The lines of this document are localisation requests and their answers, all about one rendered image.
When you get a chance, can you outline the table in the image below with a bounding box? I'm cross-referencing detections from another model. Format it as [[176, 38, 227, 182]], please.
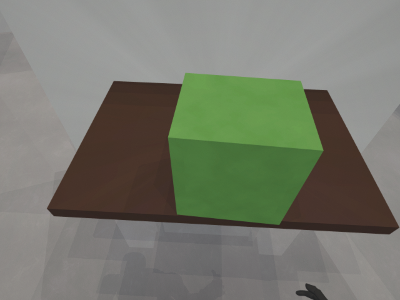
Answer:
[[47, 81, 399, 234]]

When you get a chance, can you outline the right robot hand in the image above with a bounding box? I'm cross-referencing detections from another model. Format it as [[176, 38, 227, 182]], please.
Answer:
[[296, 283, 328, 300]]

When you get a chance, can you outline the carton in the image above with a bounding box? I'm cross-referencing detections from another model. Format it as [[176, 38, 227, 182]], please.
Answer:
[[168, 73, 324, 225]]

